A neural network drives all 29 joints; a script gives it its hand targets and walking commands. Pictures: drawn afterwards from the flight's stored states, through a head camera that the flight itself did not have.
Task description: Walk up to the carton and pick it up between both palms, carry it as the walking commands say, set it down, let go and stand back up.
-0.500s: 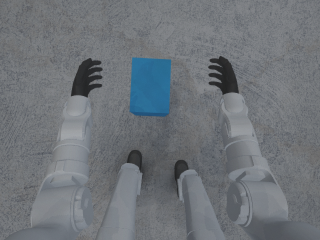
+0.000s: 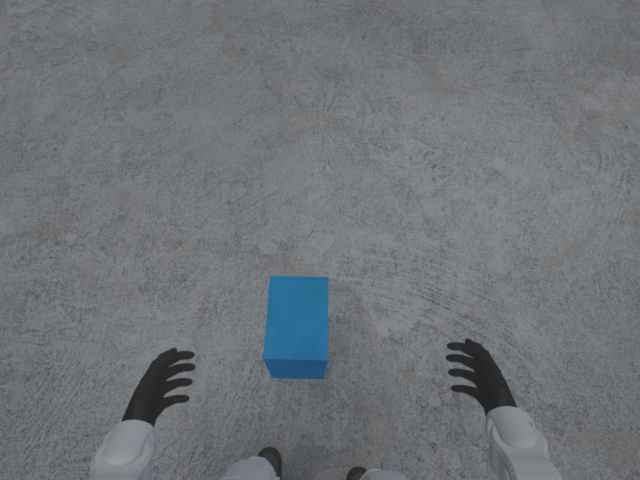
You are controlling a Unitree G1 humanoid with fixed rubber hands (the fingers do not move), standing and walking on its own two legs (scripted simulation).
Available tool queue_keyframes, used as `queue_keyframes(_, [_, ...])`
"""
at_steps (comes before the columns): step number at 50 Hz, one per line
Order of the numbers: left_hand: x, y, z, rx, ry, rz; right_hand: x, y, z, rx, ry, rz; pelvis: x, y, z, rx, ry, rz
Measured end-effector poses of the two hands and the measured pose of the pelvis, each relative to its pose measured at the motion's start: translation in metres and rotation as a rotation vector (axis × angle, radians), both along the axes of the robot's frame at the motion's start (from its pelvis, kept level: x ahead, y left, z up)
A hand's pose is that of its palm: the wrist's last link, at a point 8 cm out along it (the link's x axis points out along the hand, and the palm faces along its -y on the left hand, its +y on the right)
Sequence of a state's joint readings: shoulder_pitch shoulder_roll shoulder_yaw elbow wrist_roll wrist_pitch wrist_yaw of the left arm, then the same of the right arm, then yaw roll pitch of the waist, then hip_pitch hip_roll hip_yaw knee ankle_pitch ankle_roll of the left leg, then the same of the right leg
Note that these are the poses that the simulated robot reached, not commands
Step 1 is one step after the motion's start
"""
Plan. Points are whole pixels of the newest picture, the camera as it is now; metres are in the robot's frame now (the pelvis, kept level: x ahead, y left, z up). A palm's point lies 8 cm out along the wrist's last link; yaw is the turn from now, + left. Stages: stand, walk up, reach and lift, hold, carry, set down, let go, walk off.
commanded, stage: let go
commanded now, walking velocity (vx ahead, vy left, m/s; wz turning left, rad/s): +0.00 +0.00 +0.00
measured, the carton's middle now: (298, 330) +0.44 +0.05 -0.63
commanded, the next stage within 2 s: stand in 0.54 s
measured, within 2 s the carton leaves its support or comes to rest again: neither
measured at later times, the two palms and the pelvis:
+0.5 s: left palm (127, 419) +0.18 +0.23 -0.06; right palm (518, 427) +0.17 -0.23 -0.06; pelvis +0.01 +0.00 +0.01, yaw +0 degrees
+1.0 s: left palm (82, 447) +0.15 +0.30 -0.10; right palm (553, 451) +0.15 -0.28 -0.08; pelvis +0.02 +0.01 +0.00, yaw +0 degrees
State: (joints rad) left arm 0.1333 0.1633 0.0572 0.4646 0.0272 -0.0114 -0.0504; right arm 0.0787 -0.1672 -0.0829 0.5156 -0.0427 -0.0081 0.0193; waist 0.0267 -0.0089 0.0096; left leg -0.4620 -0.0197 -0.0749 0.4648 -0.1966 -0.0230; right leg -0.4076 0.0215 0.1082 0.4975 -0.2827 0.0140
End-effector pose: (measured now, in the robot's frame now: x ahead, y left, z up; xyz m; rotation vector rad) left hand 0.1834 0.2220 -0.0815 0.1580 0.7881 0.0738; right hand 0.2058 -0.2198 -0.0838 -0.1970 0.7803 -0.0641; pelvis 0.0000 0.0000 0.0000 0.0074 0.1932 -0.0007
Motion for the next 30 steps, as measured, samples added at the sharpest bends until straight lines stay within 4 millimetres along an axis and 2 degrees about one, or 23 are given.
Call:
queue_keyframes(5, [-0.021,0.002,0.013,0.007,0.007,-0.006,-0.025,-0.011,0.013,0.0,0.008,-0.003,0.006,-0.005,0.006,0.002,-0.103,0.005])
queue_keyframes(10, [-0.023,0.003,0.019,0.011,0.001,-0.017,-0.037,-0.018,0.02,0.002,0.012,-0.003,0.01,-0.007,0.007,0.004,-0.186,0.008])
queue_keyframes(20, [-0.006,0.004,0.024,0.014,-0.007,-0.027,-0.032,-0.017,0.025,0.009,0.007,-0.007,0.013,-0.004,0.006,0.005,-0.26,-0.001])
queue_keyframes(27, [-0.01,0.011,0.024,0.037,0.032,0.006,-0.031,-0.011,0.021,0.01,0.003,-0.011,0.015,0.0,0.005,0.006,-0.242,0.003])
queue_keyframes(30, [-0.015,0.024,0.016,0.095,0.038,0.018,-0.037,-0.018,0.011,-0.053,0.042,-0.009,0.013,0.001,0.002,-0.001,-0.219,0.006])
